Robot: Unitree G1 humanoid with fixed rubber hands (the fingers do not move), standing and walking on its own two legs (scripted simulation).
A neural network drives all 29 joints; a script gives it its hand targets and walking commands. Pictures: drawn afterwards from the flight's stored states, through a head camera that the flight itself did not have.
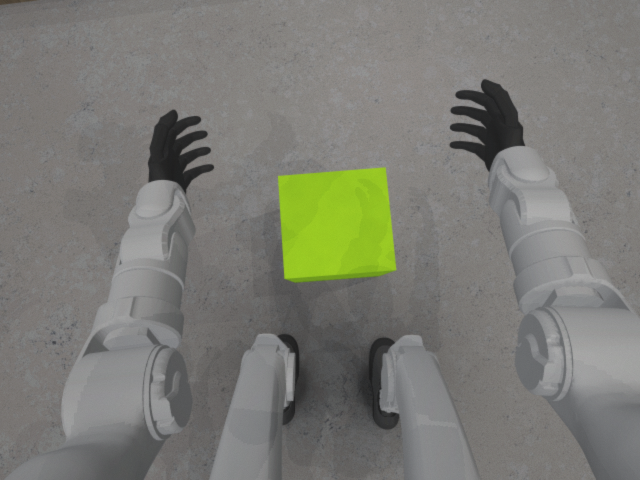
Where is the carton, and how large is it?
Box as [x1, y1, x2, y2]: [278, 167, 395, 282]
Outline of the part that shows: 385,167 278,176 284,278 298,282 375,276 395,269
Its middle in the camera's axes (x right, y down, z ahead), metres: +0.03 -0.01 +0.87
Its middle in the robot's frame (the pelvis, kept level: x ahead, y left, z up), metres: +0.46 +0.00 -0.50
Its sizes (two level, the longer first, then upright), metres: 0.210 0.200 0.250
